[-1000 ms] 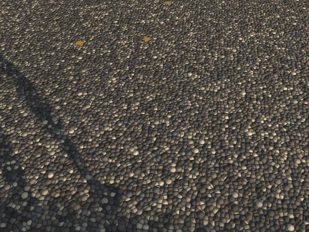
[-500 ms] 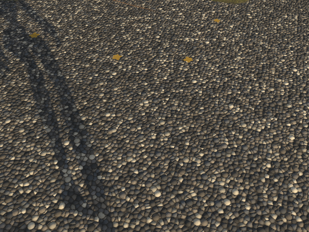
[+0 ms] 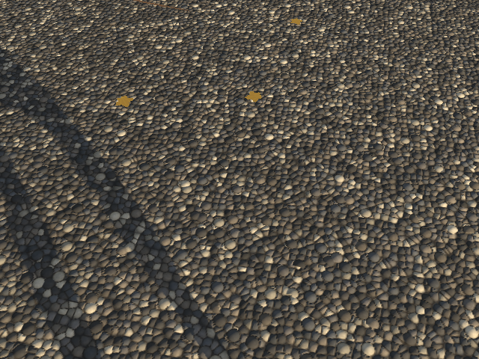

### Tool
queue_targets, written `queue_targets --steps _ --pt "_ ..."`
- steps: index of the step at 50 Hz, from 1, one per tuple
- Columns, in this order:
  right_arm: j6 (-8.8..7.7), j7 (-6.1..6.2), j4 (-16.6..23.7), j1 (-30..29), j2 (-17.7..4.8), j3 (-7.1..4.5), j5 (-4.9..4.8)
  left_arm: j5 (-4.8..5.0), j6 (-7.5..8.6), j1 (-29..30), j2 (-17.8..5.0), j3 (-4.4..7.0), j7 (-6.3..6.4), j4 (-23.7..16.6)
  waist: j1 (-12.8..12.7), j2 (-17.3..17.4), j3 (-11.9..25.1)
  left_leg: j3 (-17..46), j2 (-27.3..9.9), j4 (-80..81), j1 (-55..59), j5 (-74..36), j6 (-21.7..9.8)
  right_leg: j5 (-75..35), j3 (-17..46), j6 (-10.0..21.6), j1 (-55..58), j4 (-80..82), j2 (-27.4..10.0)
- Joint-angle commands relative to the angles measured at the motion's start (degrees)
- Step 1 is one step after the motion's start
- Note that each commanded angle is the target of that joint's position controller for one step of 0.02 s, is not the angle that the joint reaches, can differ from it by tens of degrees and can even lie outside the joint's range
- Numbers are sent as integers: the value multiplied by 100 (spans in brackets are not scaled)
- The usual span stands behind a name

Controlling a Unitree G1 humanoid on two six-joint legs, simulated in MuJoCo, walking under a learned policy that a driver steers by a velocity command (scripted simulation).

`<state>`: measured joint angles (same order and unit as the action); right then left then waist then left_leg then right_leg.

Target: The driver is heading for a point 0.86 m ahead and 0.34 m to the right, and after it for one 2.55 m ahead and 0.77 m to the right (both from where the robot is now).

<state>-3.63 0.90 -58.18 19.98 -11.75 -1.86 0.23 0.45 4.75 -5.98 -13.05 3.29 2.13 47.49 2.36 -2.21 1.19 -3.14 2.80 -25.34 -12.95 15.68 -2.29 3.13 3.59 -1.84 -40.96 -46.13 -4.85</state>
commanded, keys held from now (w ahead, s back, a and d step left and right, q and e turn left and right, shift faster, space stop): no key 1.00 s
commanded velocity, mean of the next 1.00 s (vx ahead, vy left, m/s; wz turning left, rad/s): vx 0.06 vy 0.00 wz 0.00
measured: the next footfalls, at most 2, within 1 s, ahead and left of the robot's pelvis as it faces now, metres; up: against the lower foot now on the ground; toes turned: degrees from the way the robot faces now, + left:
right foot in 0.08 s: +0.22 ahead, -0.14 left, +0.00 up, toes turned +0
left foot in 0.34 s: +0.14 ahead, +0.10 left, +0.00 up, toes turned +1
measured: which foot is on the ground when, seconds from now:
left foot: down 0.00-0.12, up 0.14-0.32, down 0.34-1.00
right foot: up 0.00-0.06, down 0.08-1.00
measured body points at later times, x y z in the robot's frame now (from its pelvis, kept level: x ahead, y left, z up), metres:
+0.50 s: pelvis +0.12 -0.03 +0.00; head +0.13 -0.02 +0.45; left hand +0.22 +0.21 -0.14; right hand +0.15 -0.28 -0.15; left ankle +0.10 +0.10 -0.74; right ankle +0.18 -0.14 -0.74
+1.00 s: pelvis +0.15 -0.02 +0.00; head +0.16 -0.02 +0.44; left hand +0.25 +0.22 -0.15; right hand +0.15 -0.26 -0.16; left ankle +0.10 +0.10 -0.74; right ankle +0.18 -0.14 -0.74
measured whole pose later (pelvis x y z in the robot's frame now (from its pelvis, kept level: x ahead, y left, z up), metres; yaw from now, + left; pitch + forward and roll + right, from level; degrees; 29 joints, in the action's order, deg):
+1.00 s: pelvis +0.15 -0.02 +0.00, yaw -1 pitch -1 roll +0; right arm -0.2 2.5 -62.7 15.3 -9.7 -2.4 -0.1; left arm 0.3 -0.7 -6.7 -10.4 3.5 1.9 58.6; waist 0.5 -0.3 -2.3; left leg -1.1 -0.8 -30.8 -8.5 21.2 0.6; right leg 13.9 0.5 0.5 -17.2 -32.3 0.4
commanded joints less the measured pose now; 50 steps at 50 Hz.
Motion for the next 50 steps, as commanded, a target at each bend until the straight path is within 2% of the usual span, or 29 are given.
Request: queue_targets --steps 1,2,3,4,5,6,7,8,9,10,12,13,15,16,17,18,19,20,21,25,31,39,50 --pt "-68 69 367 -463 -869 -186 -146 -23 -70 -355 -51 -42 -96 -145 -381 732 265 744 -1429 636 -463 -3711 -811 -763 -160 131 1629 1033 276" --pt "-52 78 330 -443 -843 -195 -198 -68 -68 -201 -155 -14 -116 -210 -365 709 196 772 -1401 463 -278 -3474 -703 -796 -170 254 1673 1289 310" --pt "-35 81 279 -359 -783 -189 -210 -131 -66 -167 -239 18 -137 -207 -378 619 230 774 -1326 237 -139 -3154 -584 -898 -193 374 1874 1552 355" --pt "-12 79 224 -239 -725 -177 -181 -201 -78 -349 -373 79 -143 -140 -422 491 342 726 -1109 -98 -77 -2756 -434 -1302 -192 491 2295 1754 368" --pt "-7 80 176 75 -617 -163 -80 -232 -84 -616 -709 170 -124 -87 -392 69 591 435 -693 -679 -323 -1991 -147 -3690 137 623 3089 1714 -29" --pt "-57 55 -7 968 -150 -34 -20 -210 -115 -961 -867 205 -125 30 -138 -786 1263 306 -334 -1644 -1402 -97 179 -4836 890 1318 4788 1326 -910" --pt "-25 39 -7 901 -210 24 -38 -108 -174 -1256 -570 147 -160 91 -452 -1208 1868 346 -313 -2535 -1523 1498 378 -4001 1661 1814 5001 1664 -1456" --pt "91 37 111 489 -479 -57 -109 -106 -215 -1185 -428 94 -189 88 -476 -1054 1695 518 -349 -3011 -1823 2288 481 -2623 1996 1840 4678 1984 -1407" --pt "222 82 195 170 -559 -95 -134 -130 -245 -873 -463 86 -192 30 -404 -700 1375 603 -464 -3100 -2036 2246 505 -1285 2068 1691 4227 2242 -1309" --pt "338 142 218 -47 -566 -123 -89 -157 -276 -441 -468 81 -163 -87 -305 -440 1016 587 -550 -2907 -1953 2020 534 -461 1913 1535 3562 2483 -1180" --pt "493 224 180 -125 -442 -124 -26 -214 -340 306 -517 107 -116 -246 -40 -588 637 477 -605 -2086 -1108 1427 510 460 1417 1226 2327 2852 -826" --pt "509 229 96 -16 -342 -112 -16 -233 -368 451 -505 115 -106 -255 55 -612 611 353 -510 -1736 -604 947 466 779 1123 1140 1932 2932 -634" --pt "493 185 -80 200 -171 -95 36 -148 -408 514 -359 94 -98 -193 206 -542 594 150 -349 -922 157 -176 358 1678 731 981 1568 2961 -373" --pt "488 158 -95 164 -180 -96 102 -99 -411 380 -256 74 -97 -102 198 -464 507 133 -340 -662 371 -378 301 2254 639 837 1439 2993 -266" --pt "495 147 -61 123 -285 -102 161 -81 -404 252 -215 70 -95 -12 158 -359 327 246 -472 -461 401 -294 209 2710 610 677 1346 2986 -199" --pt "502 158 6 55 -422 -106 153 -93 -399 172 -220 78 -97 44 79 -255 92 424 -676 -131 253 114 89 2864 578 547 1340 2865 -106" --pt "482 175 -35 -107 -725 -187 63 -26 -396 13 -228 108 -74 40 -159 396 -232 539 -669 86 -595 1072 -15 2447 193 423 1823 2733 214" --pt "423 192 -5 -346 -679 -190 3 -53 -364 17 -295 121 -38 105 -177 586 -415 572 -660 314 -987 1216 -3 1888 77 392 2200 2433 285" --pt "362 205 -19 -438 -571 -170 12 -58 -342 -50 -292 138 -21 140 -224 692 -367 583 -687 411 -1022 1080 60 1442 10 422 2428 2266 323" --pt "229 187 -128 -321 -441 -168 -21 -71 -335 -218 -174 150 -36 328 -187 435 -82 493 -623 256 -632 385 152 201 -99 560 2785 1957 336" --pt "272 177 -224 -204 -450 -179 -37 -42 -381 -260 -215 157 -53 511 -158 231 34 376 -532 47 -384 -231 160 -519 -125 587 3012 1764 310" --pt "313 171 -309 -142 -387 -162 -40 -18 -446 -230 -274 142 -30 716 -176 195 -27 308 -484 -33 -266 -566 179 -693 -134 559 3109 1651 298" --pt "322 180 -390 -70 -305 -133 -26 -11 -510 -70 -278 114 -9 941 -206 236 -226 269 -449 89 -255 -393 198 -367 -149 481 3122 1723 320"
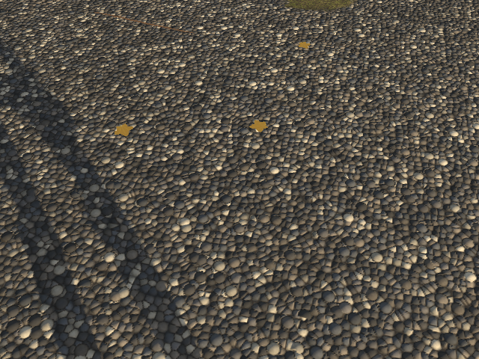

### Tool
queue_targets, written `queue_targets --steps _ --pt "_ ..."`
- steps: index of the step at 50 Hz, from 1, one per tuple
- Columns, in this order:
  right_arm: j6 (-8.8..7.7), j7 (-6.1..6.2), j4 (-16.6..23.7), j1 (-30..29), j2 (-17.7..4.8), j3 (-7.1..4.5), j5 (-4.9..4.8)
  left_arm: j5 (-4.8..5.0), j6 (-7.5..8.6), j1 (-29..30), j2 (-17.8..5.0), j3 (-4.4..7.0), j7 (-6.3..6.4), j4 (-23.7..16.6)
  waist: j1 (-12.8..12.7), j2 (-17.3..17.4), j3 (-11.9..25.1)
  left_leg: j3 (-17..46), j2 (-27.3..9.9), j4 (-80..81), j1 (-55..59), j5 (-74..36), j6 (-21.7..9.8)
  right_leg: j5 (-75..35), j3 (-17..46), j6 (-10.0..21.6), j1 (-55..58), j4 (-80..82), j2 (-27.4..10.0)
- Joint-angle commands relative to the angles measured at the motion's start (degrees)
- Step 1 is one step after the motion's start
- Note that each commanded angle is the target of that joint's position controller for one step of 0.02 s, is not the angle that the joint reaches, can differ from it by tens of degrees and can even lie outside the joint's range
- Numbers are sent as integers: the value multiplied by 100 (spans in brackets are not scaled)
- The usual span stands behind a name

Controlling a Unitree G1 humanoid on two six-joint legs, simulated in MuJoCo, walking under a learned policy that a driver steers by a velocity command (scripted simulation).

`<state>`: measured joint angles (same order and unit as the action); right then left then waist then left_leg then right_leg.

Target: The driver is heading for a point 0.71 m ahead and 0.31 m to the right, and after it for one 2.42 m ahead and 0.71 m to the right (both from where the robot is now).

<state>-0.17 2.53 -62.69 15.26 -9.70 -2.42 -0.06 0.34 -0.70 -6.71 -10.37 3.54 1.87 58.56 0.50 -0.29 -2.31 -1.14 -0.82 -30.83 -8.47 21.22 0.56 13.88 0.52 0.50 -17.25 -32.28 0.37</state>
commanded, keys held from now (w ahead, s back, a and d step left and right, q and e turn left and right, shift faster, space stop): no key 0.28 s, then w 0.48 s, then w+e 0.04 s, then e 0.20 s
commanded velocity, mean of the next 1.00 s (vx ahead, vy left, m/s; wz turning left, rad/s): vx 0.21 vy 0.00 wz -0.06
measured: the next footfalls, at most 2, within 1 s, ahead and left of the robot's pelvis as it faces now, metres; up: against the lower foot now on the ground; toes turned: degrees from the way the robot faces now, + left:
left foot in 1.00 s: +0.44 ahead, +0.09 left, +0.00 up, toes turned -5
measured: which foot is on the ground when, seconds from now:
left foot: down 0.00-0.54, up 0.56-0.98, down 1.00-1.00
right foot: down 0.00-1.00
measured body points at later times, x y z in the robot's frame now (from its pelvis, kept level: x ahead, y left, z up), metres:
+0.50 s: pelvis +0.03 -0.01 +0.00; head +0.03 -0.03 +0.45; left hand +0.10 +0.24 -0.14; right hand -0.02 -0.26 -0.16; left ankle -0.05 +0.12 -0.73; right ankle +0.04 -0.11 -0.72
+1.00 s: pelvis +0.24 -0.01 -0.01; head +0.27 -0.01 +0.44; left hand +0.15 +0.24 -0.15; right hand +0.47 -0.24 -0.10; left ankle +0.40 +0.09 -0.73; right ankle +0.05 -0.12 -0.73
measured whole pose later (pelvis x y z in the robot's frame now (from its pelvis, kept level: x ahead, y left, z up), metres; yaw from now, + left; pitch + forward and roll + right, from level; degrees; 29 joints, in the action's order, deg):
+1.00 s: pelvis +0.24 -0.01 -0.01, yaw -5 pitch +2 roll -1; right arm -5.7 -0.8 -47.8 -5.2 -12.3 -2.6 -0.6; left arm 0.8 3.2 -26.6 -11.2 2.2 1.3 62.5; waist -5.3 1.8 -2.1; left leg 0.1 -0.4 -27.4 -30.0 -4.5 -3.7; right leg 26.3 1.5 0.7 3.1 -22.3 1.5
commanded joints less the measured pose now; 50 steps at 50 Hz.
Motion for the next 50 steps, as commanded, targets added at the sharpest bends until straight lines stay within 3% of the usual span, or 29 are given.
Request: queue_targets --steps 1,14,16,18,19,20,21,23,25,26,27,28,29,30,31,32,34,36,38,40,42,45,48,49,50 --pt "-25 18 56 411 -504 -75 6 -1 31 12 -544 86 19 -145 -22 44 110 66 -85 652 -704 -919 -86 -1407 157 240 750 349 -199" --pt "-42 22 8 596 -443 -35 20 -7 13 -20 -537 40 30 104 -41 37 -12 44 -59 781 -744 -620 -95 -1037 146 180 697 462 -175" --pt "-14 40 -50 789 -570 -88 -36 24 -1 -154 -540 51 38 191 -16 219 -23 136 -70 920 -773 807 -290 691 -128 192 498 228 92" --pt "-40 66 57 924 -830 -170 -106 67 70 20 -586 74 35 86 125 564 -421 887 -570 1362 -811 2367 -734 1899 -346 207 -364 -330 244" --pt "-102 69 64 1075 -1000 -228 -138 110 172 217 -498 57 7 -24 214 896 -631 1623 -1112 1787 -667 2812 -1019 1563 -516 197 -822 -901 252" --pt "-175 66 98 1003 -1173 -293 -162 144 274 366 -429 36 -32 -119 221 1108 -914 2319 -1669 2065 -721 2823 -1303 1124 -413 258 -1145 -1412 20" --pt "-265 58 145 906 -1128 -289 -140 170 364 432 -432 34 -67 -179 181 1061 -1057 2595 -1908 2118 -663 2494 -1437 1085 -240 343 -1459 -1670 -182" --pt "-375 0 241 710 -997 -262 -151 199 483 302 -440 36 -136 -202 35 938 -998 2230 -1807 1843 -368 1584 -1279 1409 -159 484 -1524 -1291 -360" --pt "-359 -64 319 415 -980 -250 -219 192 531 -411 -432 87 -180 86 -341 708 -652 1269 -1200 1268 -1029 913 -915 747 -627 478 209 -36 2" --pt "-356 -82 367 362 -999 -251 -185 155 517 -1057 -563 183 -189 354 -552 555 -351 885 -865 684 -1436 141 -779 365 -700 430 1197 50 224" --pt "-388 -96 507 102 -861 -201 -147 120 525 -1960 -927 313 -191 555 -913 -359 -32 191 -338 -1106 -2093 -864 -472 566 568 698 2067 684 -516" --pt "-503 -79 784 70 -485 -117 -167 103 567 -2685 -1510 401 -259 631 -1019 -2023 414 -196 408 -3155 -3411 503 -179 1031 3511 1596 2933 1997 -1975" --pt "-598 -100 857 -102 -630 -166 -262 0 673 -2381 -1064 195 -292 593 -741 -1371 264 600 211 -4229 -3944 995 -317 1248 4318 1795 2708 2221 -2359" --pt "-646 -152 893 -165 -672 -169 -323 0 743 -1896 -797 83 -296 455 -507 -870 -96 711 -84 -4561 -4310 526 -520 1094 3665 1616 2437 2078 -2283" --pt "-656 -169 840 -150 -670 -174 -279 -9 772 -1508 -680 11 -320 319 -339 -426 -154 616 -344 -4431 -4216 -91 -633 697 2847 1385 2163 2053 -2001" --pt "-645 -156 816 -168 -706 -218 -206 -19 771 -1265 -695 -22 -344 230 -209 -210 -191 571 -514 -4022 -4033 -566 -664 122 2268 1198 1883 2091 -1800" --pt "-556 -191 795 -169 -738 -276 -147 -40 722 -1401 -555 -94 -324 284 -129 -403 -71 406 -621 -3406 -3474 -1019 -613 -965 1343 930 1625 2168 -1388" --pt "-473 -215 887 -402 -634 -273 -124 -48 689 -1700 -657 -106 -236 359 -151 -393 -99 224 -578 -2980 -3541 -1270 -450 -1670 968 956 1650 2264 -1288" --pt "-448 -218 1110 -940 -550 -234 -97 -41 656 -1821 -804 -92 -155 343 -216 -296 -212 173 -560 -2326 -3743 -1602 -316 -1885 816 1000 1644 2396 -1307" --pt "-475 -245 1356 -1553 -505 -185 -93 -42 625 -1878 -810 -109 -105 296 -319 -255 -337 105 -456 -1482 -3551 -2056 -209 -1811 731 979 1408 2516 -1209" --pt "-516 -283 1484 -1922 -507 -150 -95 -55 580 -1857 -876 -100 -66 250 -352 -349 -458 -58 -202 -736 -3032 -2388 -145 -2525 494 877 1113 2409 -1028" --pt "-551 -362 1676 -2292 -535 -108 -106 17 496 -2085 -937 -61 -49 310 -406 -520 -424 -125 57 -243 -2430 -2487 -161 -3191 452 823 1114 1934 -1006" --pt "-565 -324 1670 -1778 -979 -235 -86 69 439 -1760 -1079 44 -19 171 29 -772 8 85 209 228 -1677 -2253 -376 -4050 702 576 1548 1068 -1068" --pt "-582 -283 1474 -1086 -1185 -325 -52 74 426 -1529 -1075 64 -17 58 367 -764 392 37 288 469 -829 -2560 -508 -4405 669 428 1497 431 -898" --pt "-600 -230 1304 -250 -1500 -417 15 42 442 -1359 -962 33 -40 -138 691 -546 1054 377 -216 355 637 -3856 -732 -3616 554 194 849 -700 -559"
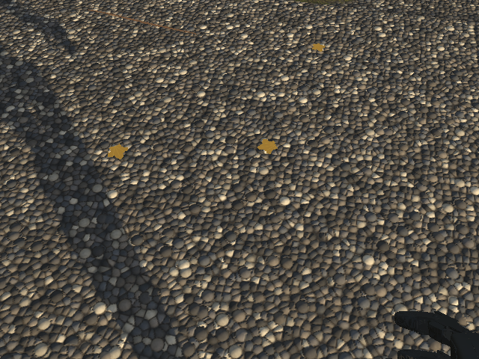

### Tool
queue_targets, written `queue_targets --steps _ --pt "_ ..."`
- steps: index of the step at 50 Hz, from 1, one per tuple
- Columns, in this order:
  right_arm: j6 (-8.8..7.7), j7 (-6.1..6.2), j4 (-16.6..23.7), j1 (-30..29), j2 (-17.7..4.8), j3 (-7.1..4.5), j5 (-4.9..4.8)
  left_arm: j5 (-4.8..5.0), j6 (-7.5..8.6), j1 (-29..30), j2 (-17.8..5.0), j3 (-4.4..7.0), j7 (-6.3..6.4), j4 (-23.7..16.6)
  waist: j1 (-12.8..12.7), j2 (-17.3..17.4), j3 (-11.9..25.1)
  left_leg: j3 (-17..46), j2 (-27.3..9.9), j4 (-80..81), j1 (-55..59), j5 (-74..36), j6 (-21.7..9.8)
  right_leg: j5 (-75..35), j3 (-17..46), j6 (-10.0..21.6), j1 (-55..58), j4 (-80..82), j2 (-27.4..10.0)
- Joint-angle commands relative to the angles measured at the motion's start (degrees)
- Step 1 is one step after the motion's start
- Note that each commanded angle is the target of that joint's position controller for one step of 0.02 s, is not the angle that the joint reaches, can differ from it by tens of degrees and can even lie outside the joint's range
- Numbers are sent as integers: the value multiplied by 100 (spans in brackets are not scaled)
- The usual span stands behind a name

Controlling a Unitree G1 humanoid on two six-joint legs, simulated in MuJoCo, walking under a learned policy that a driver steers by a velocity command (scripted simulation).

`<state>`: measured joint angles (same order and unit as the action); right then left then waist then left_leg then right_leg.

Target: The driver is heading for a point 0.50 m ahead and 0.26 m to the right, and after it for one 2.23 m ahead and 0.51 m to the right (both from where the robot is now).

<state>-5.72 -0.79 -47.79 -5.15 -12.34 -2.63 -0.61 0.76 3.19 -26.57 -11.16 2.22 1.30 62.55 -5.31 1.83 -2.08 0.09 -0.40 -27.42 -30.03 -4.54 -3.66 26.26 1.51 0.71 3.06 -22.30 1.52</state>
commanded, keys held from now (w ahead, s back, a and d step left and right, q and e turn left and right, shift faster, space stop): e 0.38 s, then w+e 0.14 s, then e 0.48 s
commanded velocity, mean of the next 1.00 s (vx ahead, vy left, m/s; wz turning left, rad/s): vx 0.11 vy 0.00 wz -0.55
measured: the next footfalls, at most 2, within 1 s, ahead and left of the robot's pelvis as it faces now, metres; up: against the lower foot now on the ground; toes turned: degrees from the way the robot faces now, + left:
right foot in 0.48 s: +0.09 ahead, -0.12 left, +0.00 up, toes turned -19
left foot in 0.92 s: +0.35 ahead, -0.01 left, +0.00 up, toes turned -35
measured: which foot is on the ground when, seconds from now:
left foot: down 0.00-0.48, up 0.50-0.90, down 0.92-1.00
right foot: down 0.00-0.02, up 0.04-0.46, down 0.48-0.94, up 0.96-1.00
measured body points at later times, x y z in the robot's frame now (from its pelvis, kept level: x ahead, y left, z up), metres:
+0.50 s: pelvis +0.08 -0.02 +0.01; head +0.09 -0.05 +0.46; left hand +0.27 +0.23 -0.09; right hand +0.13 -0.33 -0.12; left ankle +0.15 +0.11 -0.71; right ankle +0.05 -0.11 -0.73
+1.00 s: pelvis +0.20 -0.05 +0.01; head +0.25 -0.07 +0.46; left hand +0.46 +0.14 -0.10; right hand +0.23 -0.38 -0.08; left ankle +0.32 +0.01 -0.72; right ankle +0.06 -0.11 -0.67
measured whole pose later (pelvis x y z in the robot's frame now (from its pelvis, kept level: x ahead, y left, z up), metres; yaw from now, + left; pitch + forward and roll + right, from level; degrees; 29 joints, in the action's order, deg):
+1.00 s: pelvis +0.20 -0.05 +0.01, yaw -34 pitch +3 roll +1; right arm -3.1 -0.3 -45.6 1.0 -15.8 -4.0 0.9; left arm 0.8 -0.8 -13.7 -18.1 5.1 2.8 40.2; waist -2.3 -1.7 -1.9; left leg -0.1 1.9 -28.0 -22.5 8.8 -1.4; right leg 34.1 10.7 -0.8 -20.0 -54.4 5.4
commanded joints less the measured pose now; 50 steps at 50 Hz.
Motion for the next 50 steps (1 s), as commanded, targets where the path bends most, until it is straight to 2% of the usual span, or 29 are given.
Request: queue_targets --steps 1,2,3,4,5,6,7,9,15,19,21,23,24,25,26,27,28,29,30,33,36,41,44,45,46,47,48,49,50 --pt "10 171 -219 2338 -1618 -416 247 -161 69 394 -407 43 -10 -757 1135 533 2083 1449 -1745 -643 4736 -3993 -741 -998 106 -92 -2681 -3680 87" --pt "59 106 -60 2216 -1496 -317 267 33 95 -542 -156 -38 -26 -668 810 1652 3413 3238 -2923 -140 5496 -3774 -1687 1746 639 -177 -3418 -5339 481" --pt "147 100 174 1677 -1125 -248 185 137 37 -481 -749 147 -37 -598 742 917 2971 2964 -2594 336 4544 -2019 -1566 1344 751 -219 -3628 -5754 46" --pt "203 142 274 1179 -772 -152 90 181 -70 158 -855 206 2 -771 695 537 1955 2084 -2244 565 3619 -738 -1250 858 327 -269 -4012 -5666 -221" --pt "228 172 234 870 -622 -89 66 145 -198 439 -780 233 66 -856 544 213 1252 1523 -1902 870 2583 -10 -1039 513 187 -336 -3921 -5441 -435" --pt "230 177 208 694 -577 -73 132 91 -335 465 -791 302 143 -915 402 328 946 1139 -1701 1075 1766 547 -909 286 193 -338 -3594 -5205 -588" --pt "230 165 155 594 -660 -99 227 70 -435 390 -698 312 175 -979 287 469 741 801 -1565 1298 1094 787 -880 80 81 -313 -3189 -5138 -588" --pt "200 193 87 594 -734 -128 271 42 -501 379 -557 325 208 -1142 210 506 612 469 -1574 1523 769 798 -1035 -116 -33 -275 -3076 -4728 -581" --pt "315 415 75 613 -1135 -261 141 8 -559 1230 -757 362 74 -1709 321 409 789 46 -1863 1692 1246 1127 -1090 -886 -129 -227 -3013 -3231 -725" --pt "452 404 44 746 -1307 -321 31 17 -581 1545 -877 388 -57 -1914 408 455 735 -238 -1930 1490 1581 1345 -863 -789 -416 -84 -2610 -2297 -570" --pt "512 354 43 782 -1382 -353 -91 24 -578 1343 -868 409 -122 -1887 294 420 790 -306 -1920 1322 1572 2424 -633 -904 -654 132 -2105 -1495 -432" --pt "562 304 23 864 -1073 -289 -137 38 -578 608 -1072 535 -109 -1570 88 99 760 -650 -1519 473 916 3674 -188 -651 -677 526 -1054 -706 -165" --pt "566 223 114 694 -650 -189 -54 73 -543 130 -1472 652 -40 -1463 -28 -1117 493 -1309 -895 -1512 -263 3919 265 270 1014 1079 -516 279 -1201" --pt "440 173 506 380 -555 -186 26 44 -398 105 -2121 706 -55 -1660 101 -1908 175 -715 -5 -2841 -2195 4234 457 1413 3679 2004 -195 1030 -2243" --pt "272 134 636 -165 -987 -288 -83 -150 -177 363 -1862 637 -91 -1777 -40 -1299 21 203 -111 -3278 -2549 3671 288 1703 3937 2070 -394 1565 -2302" --pt "183 125 617 -43 -1231 -373 -150 -170 -36 872 -1691 557 -61 -1904 305 -1236 -134 354 -222 -3152 -2533 2924 164 824 3364 1706 -495 1496 -2134" --pt "162 167 396 257 -1278 -410 -43 -82 9 1182 -1487 501 -30 -2007 497 -1043 -25 365 -336 -3040 -2218 2421 214 -243 2661 1377 -531 1225 -1857" --pt "157 210 278 393 -1236 -420 91 4 -16 1311 -1361 456 3 -2036 566 -958 116 335 -338 -2837 -1878 2099 302 -1200 2138 1170 -622 1069 -1635" --pt "157 206 231 434 -1129 -414 149 -12 -30 1276 -1291 420 38 -2053 617 -882 287 252 -266 -2812 -1478 1804 376 -2274 1758 1091 -748 920 -1461" --pt "196 157 229 422 -816 -345 104 -34 -71 957 -1309 436 115 -2055 601 -706 601 141 -26 -2445 -952 1246 508 -4138 1201 1033 -774 518 -1221" --pt "263 118 393 50 -682 -268 52 25 -160 715 -1376 472 160 -2044 447 -929 477 199 90 -1630 -791 1061 541 -4025 1251 974 -796 375 -1147" --pt "258 29 569 -163 -838 -260 12 46 -306 761 -1531 540 184 -2186 324 -1055 444 288 223 -816 -312 1341 604 -3922 1755 984 -786 -5 -1207" --pt "166 -5 512 228 -1041 -331 10 67 -353 1101 -1509 521 192 -2382 492 -1189 538 269 347 -72 491 1425 498 -3641 2163 823 -843 -371 -1029" --pt "119 -4 471 479 -1088 -355 32 80 -350 1286 -1477 498 194 -2454 684 -1154 578 210 304 545 988 802 396 -3520 2162 678 -937 -626 -839" --pt "86 33 454 804 -1315 -414 125 29 -327 1344 -1277 436 191 -2566 772 -905 932 538 -228 689 1957 -104 167 -3237 2004 446 -1282 -1224 -526" --pt "119 109 466 1295 -1693 -475 244 -120 -305 1292 -896 320 190 -2724 813 244 1598 1594 -1473 327 3401 -2366 -313 -1374 1366 128 -2270 -2722 64" --pt "219 78 335 1472 -1762 -483 284 -24 -290 403 -877 321 176 -2808 343 1840 2078 3321 -2612 428 4249 -3138 -1383 1792 993 -108 -3581 -3887 684" --pt "250 77 461 1233 -1277 -367 132 -4 -322 182 -1473 462 157 -2527 340 1059 1692 3109 -2592 521 3761 -2277 -1439 1538 1062 -313 -3849 -4726 164" --pt "273 104 571 1005 -984 -286 114 49 -390 589 -1716 553 154 -2503 431 639 1183 2187 -2142 509 3259 -1782 -1166 1071 840 -417 -3970 -4994 -2"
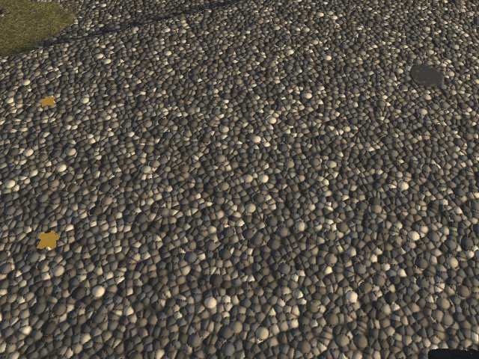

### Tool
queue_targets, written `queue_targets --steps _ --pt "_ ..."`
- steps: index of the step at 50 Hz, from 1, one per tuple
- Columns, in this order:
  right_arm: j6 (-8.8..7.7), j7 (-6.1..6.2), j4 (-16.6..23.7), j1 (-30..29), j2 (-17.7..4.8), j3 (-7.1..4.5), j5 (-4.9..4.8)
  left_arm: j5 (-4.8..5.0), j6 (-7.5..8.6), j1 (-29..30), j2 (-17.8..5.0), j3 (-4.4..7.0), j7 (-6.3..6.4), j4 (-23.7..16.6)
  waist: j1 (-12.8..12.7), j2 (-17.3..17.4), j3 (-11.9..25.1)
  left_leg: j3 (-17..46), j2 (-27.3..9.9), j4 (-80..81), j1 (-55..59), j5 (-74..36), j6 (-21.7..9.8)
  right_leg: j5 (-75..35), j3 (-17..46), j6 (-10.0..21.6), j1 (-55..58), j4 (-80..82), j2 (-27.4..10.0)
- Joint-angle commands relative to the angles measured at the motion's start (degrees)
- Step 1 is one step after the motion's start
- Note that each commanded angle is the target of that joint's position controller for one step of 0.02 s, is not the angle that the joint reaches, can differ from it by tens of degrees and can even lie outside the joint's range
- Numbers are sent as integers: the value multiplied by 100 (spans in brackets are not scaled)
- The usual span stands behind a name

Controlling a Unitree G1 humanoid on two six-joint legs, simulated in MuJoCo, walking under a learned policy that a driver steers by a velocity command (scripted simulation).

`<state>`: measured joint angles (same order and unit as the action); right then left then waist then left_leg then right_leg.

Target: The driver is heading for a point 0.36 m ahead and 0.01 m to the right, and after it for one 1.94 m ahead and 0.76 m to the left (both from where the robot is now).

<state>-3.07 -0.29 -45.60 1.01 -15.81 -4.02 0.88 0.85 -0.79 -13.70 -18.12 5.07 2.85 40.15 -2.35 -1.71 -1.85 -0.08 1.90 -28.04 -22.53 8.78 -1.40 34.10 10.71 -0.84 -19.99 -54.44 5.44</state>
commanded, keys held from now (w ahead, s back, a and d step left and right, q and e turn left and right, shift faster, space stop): e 0.10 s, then no key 0.90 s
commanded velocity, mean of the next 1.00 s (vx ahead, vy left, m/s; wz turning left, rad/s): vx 0.01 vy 0.00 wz -0.20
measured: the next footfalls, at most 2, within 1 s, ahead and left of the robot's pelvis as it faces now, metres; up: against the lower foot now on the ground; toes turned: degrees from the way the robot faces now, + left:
right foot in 0.36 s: +0.06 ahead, -0.15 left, +0.00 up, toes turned -9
left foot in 0.66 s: +0.09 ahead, +0.09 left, +0.00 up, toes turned -8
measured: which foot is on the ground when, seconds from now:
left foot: down 0.00-0.36, up 0.38-0.64, down 0.66-1.00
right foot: up 0.00-0.34, down 0.36-1.00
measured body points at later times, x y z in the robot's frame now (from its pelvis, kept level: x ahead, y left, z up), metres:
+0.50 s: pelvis +0.04 -0.04 +0.01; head +0.06 -0.07 +0.46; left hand +0.24 +0.18 -0.07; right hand +0.10 -0.33 -0.12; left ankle +0.04 +0.11 -0.69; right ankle +0.02 -0.15 -0.73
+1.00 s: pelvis +0.05 -0.02 +0.00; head +0.05 -0.02 +0.45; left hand +0.20 +0.22 -0.12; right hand +0.10 -0.30 -0.13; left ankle +0.05 +0.10 -0.73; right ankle +0.03 -0.15 -0.73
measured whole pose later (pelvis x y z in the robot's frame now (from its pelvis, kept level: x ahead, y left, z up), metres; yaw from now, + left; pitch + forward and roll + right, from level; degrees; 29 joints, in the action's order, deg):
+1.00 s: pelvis +0.05 -0.02 +0.00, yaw -10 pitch -2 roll +0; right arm -0.4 0.9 -53.4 9.2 -14.0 -0.8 0.3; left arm -0.5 -0.5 -11.0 -14.4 3.1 1.5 48.7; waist 0.2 0.0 -2.1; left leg -1.2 -1.2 -30.0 -10.7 17.8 0.3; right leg 16.0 1.0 -0.5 -12.1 -29.6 0.1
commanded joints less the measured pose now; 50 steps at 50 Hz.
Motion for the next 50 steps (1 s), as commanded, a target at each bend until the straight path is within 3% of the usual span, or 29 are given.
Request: queue_targets --steps 1,2,4,6,9,14,16,17,18,19,20,21,22,24,27,29,31,32,33,34,35,36,37,40,50 --pt "56 74 401 180 -573 -111 -13 54 -83 -560 -961 276 23 -239 72 701 979 1672 -2015 680 2081 -2444 -1194 -96 -238 -329 -1608 -1760 -539" --pt "103 104 413 59 -578 -106 -32 25 -155 -413 -917 274 32 -316 81 735 768 1427 -1886 836 1701 -1955 -1166 -448 -324 -377 -1579 -1734 -656" --pt "159 175 364 50 -715 -129 34 54 -208 -314 -593 185 -10 -453 84 926 586 819 -1603 1154 1160 -1602 -1191 -886 -647 -414 -1258 -1548 -678" --pt "175 227 315 207 -773 -144 22 45 -184 -35 -421 106 -16 -641 229 983 597 657 -1671 1262 1367 -1689 -1320 -1028 -740 -432 -1355 -1028 -744" --pt "204 215 284 281 -926 -173 -17 -41 -125 158 -318 13 -46 -781 283 906 823 475 -1806 1195 1550 -1959 -1388 -1137 -774 -382 -983 -138 -846" --pt "273 88 221 357 -1099 -176 -142 -36 -114 220 -383 -31 -163 -780 317 1046 749 341 -1819 1028 1418 -1515 -1248 -1424 -1097 -179 -63 1379 -710" --pt "300 73 166 323 -1032 -119 -239 -51 -104 -42 -348 -18 -211 -645 113 993 721 247 -1689 636 1245 -1172 -983 -2223 -1295 38 693 2687 -540" --pt "289 57 49 581 -846 -50 -262 -76 -104 -74 -462 15 -210 -624 105 851 689 137 -1512 382 966 -806 -643 -2719 -1168 202 1230 3308 -552" --pt "241 6 50 789 -513 71 -97 -111 -118 -112 -804 80 -155 -689 259 24 909 -257 -1122 -373 440 121 -113 -4003 -142 449 1938 3446 -1395" --pt "179 -58 153 941 -247 165 81 -205 -141 282 -1064 69 -102 -896 573 -1244 867 -615 -538 -1050 -384 1909 350 -5033 917 1212 1991 3332 -2429" --pt "209 9 233 420 -637 67 4 -300 -54 155 -718 1 -160 -847 82 -1059 873 -177 -551 -1695 -361 2540 467 -4451 1077 1732 1418 3525 -2584" --pt "253 35 228 383 -821 -7 -107 -321 47 258 -600 -46 -201 -761 154 -918 679 -32 -582 -2143 -442 2494 473 -4222 846 1675 1289 3585 -2353" --pt "304 66 123 512 -798 -34 -125 -276 119 415 -587 -46 -215 -698 231 -853 614 45 -603 -2331 -490 2340 479 -4157 571 1485 1240 3555 -2123" --pt "391 111 -24 754 -810 -74 -73 -189 202 675 -537 -73 -208 -636 354 -751 546 114 -614 -2486 -272 1951 553 -4771 203 1331 1025 3447 -1939" --pt "388 101 -63 778 -517 24 -101 -176 184 758 -376 -111 -209 -510 357 -659 643 -17 -537 -1780 205 1625 579 -5076 -140 1277 1011 3266 -1699" --pt "388 96 -35 668 -488 58 -124 -162 154 712 -345 -119 -212 -405 264 -683 695 -65 -491 -1160 421 1426 561 -4965 -28 1324 1141 3188 -1731" --pt "377 72 -110 840 -443 87 -104 -100 125 804 -266 -156 -214 -305 422 -602 696 -161 -419 42 987 483 464 -4420 -48 1162 1037 3072 -1614" --pt "363 59 -140 905 -508 96 -31 -78 137 665 -226 -169 -224 -211 439 -447 694 -44 -468 526 1408 -397 367 -3745 -70 923 881 3080 -1470" --pt "354 70 -124 946 -776 62 30 -153 167 500 -154 -195 -232 -148 303 -95 711 346 -820 534 1745 -1349 232 -2939 -210 635 670 2941 -1202" --pt "359 83 -153 885 -1101 -7 -24 -230 190 259 -188 -170 -259 -100 6 556 586 345 -996 269 1603 -1329 -19 -2297 -521 420 566 2930 -844" --pt "345 49 -174 677 -880 26 -82 -259 174 369 -144 -191 -235 -76 58 868 446 437 -958 416 957 -203 -202 -2173 -732 235 916 2934 -683" --pt "312 27 -136 569 -685 78 -57 -216 153 625 -299 -147 -207 -45 194 704 227 405 -841 531 722 190 -145 -2291 -747 192 992 2817 -683" --pt "271 41 -185 577 -654 94 -15 -176 131 710 -293 -127 -167 -42 220 632 240 362 -793 553 679 236 -54 -2524 -754 216 1041 2754 -708" --pt "169 75 -322 753 -604 132 -43 -165 72 629 -215 -116 -134 57 261 490 272 232 -685 442 836 16 65 -2921 -689 265 1045 2775 -756" --pt "220 149 -580 779 -540 181 -60 -130 108 391 -198 -72 -106 632 299 161 200 170 -579 377 998 -47 14 -3086 -748 150 1018 2827 -750"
